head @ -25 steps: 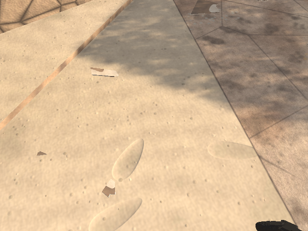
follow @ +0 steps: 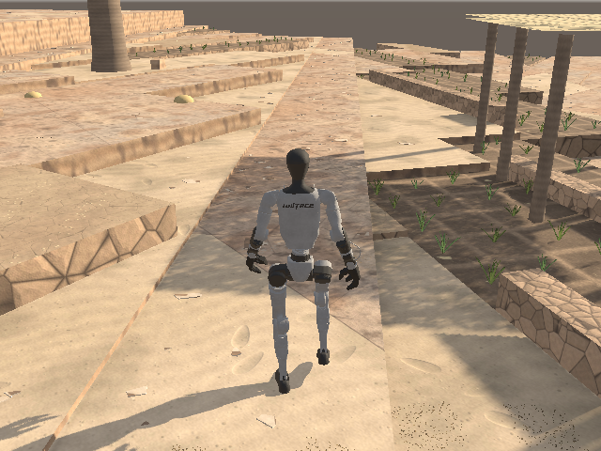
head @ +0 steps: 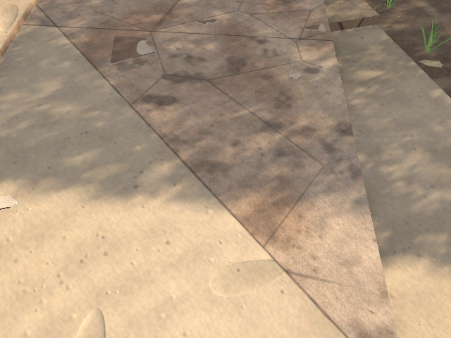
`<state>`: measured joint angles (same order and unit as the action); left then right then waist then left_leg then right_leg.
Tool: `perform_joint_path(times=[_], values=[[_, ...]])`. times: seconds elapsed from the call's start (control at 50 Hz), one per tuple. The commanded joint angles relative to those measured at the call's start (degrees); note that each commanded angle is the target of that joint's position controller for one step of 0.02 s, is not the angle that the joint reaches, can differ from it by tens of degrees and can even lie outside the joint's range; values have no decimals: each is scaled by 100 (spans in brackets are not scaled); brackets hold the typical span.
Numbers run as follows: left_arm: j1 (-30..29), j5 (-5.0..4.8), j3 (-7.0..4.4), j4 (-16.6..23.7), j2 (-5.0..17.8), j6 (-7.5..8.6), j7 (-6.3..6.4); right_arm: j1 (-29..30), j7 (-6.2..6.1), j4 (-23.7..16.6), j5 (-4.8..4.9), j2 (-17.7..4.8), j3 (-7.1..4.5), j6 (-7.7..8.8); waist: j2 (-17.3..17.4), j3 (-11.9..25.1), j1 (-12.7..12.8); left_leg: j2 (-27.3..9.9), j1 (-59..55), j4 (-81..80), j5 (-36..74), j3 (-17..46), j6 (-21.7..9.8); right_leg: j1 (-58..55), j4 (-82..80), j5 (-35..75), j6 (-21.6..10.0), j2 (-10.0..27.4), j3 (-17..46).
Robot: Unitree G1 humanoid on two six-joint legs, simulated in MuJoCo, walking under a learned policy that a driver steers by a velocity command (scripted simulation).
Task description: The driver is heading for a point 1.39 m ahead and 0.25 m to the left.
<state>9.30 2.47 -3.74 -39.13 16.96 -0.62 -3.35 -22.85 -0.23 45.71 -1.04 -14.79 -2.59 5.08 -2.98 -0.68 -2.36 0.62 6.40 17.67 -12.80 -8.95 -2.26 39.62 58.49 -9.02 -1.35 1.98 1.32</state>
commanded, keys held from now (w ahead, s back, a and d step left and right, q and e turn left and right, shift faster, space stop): e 0.10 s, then q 0.90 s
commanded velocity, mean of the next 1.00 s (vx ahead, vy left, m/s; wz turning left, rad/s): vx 0.09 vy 0.00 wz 0.20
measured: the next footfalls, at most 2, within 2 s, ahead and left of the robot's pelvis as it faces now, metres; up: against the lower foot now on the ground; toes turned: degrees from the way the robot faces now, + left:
right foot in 0.18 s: +0.22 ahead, -0.11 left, +0.00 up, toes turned -7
left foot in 0.64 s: +0.13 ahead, +0.09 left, +0.00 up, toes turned +8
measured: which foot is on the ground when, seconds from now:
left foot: down 0.00-0.18, up 0.20-0.62, down 0.64-1.00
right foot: up 0.00-0.16, down 0.18-0.64, up 0.66-1.00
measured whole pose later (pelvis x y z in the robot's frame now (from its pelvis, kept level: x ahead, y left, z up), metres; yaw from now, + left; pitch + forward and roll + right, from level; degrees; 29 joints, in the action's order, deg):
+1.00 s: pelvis +0.10 +0.01 +0.00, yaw +17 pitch +2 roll -2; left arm 10.2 0.9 -3.1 -42.4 15.3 -3.4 1.6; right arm -15.7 -0.4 41.2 -0.8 -15.9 -4.3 -2.0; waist -0.6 -1.7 -1.4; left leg 6.1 15.5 25.7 -11.1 7.9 -4.5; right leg 25.4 49.2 -22.2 2.1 -1.3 2.8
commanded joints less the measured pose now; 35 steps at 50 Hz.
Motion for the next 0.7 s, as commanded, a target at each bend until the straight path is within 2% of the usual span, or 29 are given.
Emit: perform_joint_path(times=[0.02, 0.08, 0.12, 0.14, 0.16, 0.18, 0.2, 0.22, 0.24, 0.26, 0.28, 0.3, 0.32, 0.38, 0.46, 0.54, 0.58, 0.6, 0.62, 0.64, 0.66, 0.68, 0.7], values=[[-203, -39, 108, 395, -119, 69, -69, 396, -13, -337, 34, -629, -116, 60, 845, -142, 231, -1250, 337, -376, 3445, 144, -542, -542, -1087, 713, -5, 11, -324], [-529, -44, 119, 525, -99, 82, -114, 207, -59, -229, 59, -817, -174, -32, 956, -52, 82, -1344, 4, -6, 3828, -48, -402, -1040, -1904, 619, -143, -145, -633], [-462, 3, 85, 563, -8, 108, -70, 35, -100, -142, 78, -892, -198, -120, 991, 101, 54, -1426, -307, 554, 4466, -12, -353, -1382, -2253, 121, -311, -333, -654], [-197, 30, 59, 502, 36, 150, -26, -27, -120, -91, 83, -931, -199, -164, 985, 241, 151, -1429, -388, 1013, 4712, 38, -338, -1732, -2525, -21, -419, -467, -581], [391, 84, 21, 289, 78, 229, 34, 10, -126, -74, 109, -951, -192, -210, 770, 512, 429, -1288, -314, 1815, 4428, -43, -250, -2441, -3153, 388, -515, -612, -523], [862, 174, -27, 128, 292, 318, 111, -133, -111, -95, 134, -833, -143, -207, 375, 893, 620, -1047, 332, 2790, 3167, -170, -89, -3547, -3455, 1815, -629, -179, -143], [1068, 195, -68, 190, 704, 368, 195, -575, -58, -350, 98, -76, 59, -215, -907, 1761, 384, -546, 1873, 4454, -1797, -216, 115, -5364, -2569, 5810, -1167, 1865, 1686], [1291, -192, -29, 168, 559, 350, 305, -759, -79, -165, 243, -232, 79, -385, -754, 2826, 673, -85, 1908, 5224, -2634, 803, 175, -5501, -2815, 6460, -2008, 2540, 2512], [1073, -265, 43, 137, 285, 291, 373, -381, -82, -107, 209, -441, -2, -498, -72, 2309, 623, -215, 1884, 5227, -2250, 1260, 188, -4831, -3129, 5412, -1839, 2120, 1889], [643, -242, 162, 77, 53, 268, 430, 14, -57, -174, 193, -351, 30, -512, -193, 1384, 461, -271, 1989, 4918, -2060, 1270, 194, -4017, -3496, 4509, -1606, 1856, 1435], [345, -192, 243, 44, -128, 262, 465, 171, -66, -114, 112, -343, 26, -533, -51, 790, 286, -349, 1890, 4543, -1767, 1310, 221, -3401, -3781, 3900, -1319, 1591, 1132], [141, -193, 284, 36, -203, 264, 509, 43, -57, -25, 21, -353, 5, -605, -171, 532, 106, -381, 1514, 4232, -1493, 1267, 272, -2868, -3999, 3636, -1116, 1389, 783], [30, -159, 275, 26, -149, 261, 522, -206, -47, 122, -31, -367, -27, -679, -225, 524, -9, -260, 1159, 4225, -1312, 1105, 306, -2549, -4072, 3559, -1018, 1269, 489], [31, -118, 169, -24, 114, 285, 511, -182, -16, 133, 15, -300, -86, -759, -154, 610, -62, -159, 1154, 4133, -1216, 973, 345, -2460, -4169, 2803, -1069, 1229, 192], [101, -78, 90, -102, 142, 144, 541, 377, 7, -92, -24, -277, -118, -857, -444, 350, 115, -230, 1483, 3628, -1170, 814, 300, -2334, -4419, 356, -1119, 1259, 133], [211, -56, -8, -173, 264, 8, 558, 591, 77, -283, -24, -244, -111, -868, -450, 346, 234, -208, 1372, 3030, -1341, 597, 156, -2371, -4327, -312, -1178, 1466, 141], [167, -69, -61, -190, 376, -34, 571, 471, 115, -323, 0, -235, -112, -841, -412, 409, 168, -153, 1017, 2475, -1233, 482, -3, -2318, -4152, -426, -1057, 1520, 61], [77, -104, -90, -194, 448, -58, 581, 286, 135, -298, 4, -211, -110, -817, -318, 411, 35, -89, 616, 1885, -907, 398, -122, -2134, -3962, -527, -885, 1466, -86], [119, -109, -109, -236, 441, -85, 579, 133, 145, -272, -21, -294, -130, -777, -73, 281, -42, -67, 274, 1159, -593, 591, -246, -1818, -3566, -649, -592, 1330, -317], [346, -104, -91, -274, 238, -132, 540, 70, 117, -316, -86, -602, -194, -712, 955, 75, -3, -770, 212, -58, -780, 1872, -420, -1354, -2419, -1260, -125, 866, -846], [215, -184, -1, 53, -63, -153, 572, 258, 66, -567, -43, -1444, -387, -713, 2197, -344, 31, -2294, 406, -681, -133, 4273, -1023, -21, -1441, -2567, 317, -305, -1120], [-299, -75, -26, 124, 123, -201, 589, -62, -54, -435, -125, -1428, -437, -736, 1549, -521, -221, -2292, 948, -671, 541, 4020, -1426, -266, -283, -2462, 290, -198, -274], [-177, -148, -27, 86, 76, -222, 544, 211, -115, -428, -83, -1143, -360, -735, 1220, -451, 77, -1867, 1066, -471, 551, 3381, -1373, -417, 44, -1950, 275, -146, -28]])
Velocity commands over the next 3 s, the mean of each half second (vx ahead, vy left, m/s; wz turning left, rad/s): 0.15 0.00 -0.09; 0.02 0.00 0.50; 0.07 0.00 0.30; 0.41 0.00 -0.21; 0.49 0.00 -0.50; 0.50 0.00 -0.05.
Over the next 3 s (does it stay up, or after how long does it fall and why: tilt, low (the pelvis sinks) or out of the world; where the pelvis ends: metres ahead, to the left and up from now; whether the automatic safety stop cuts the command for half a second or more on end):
stays up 0.87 0.11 -0.01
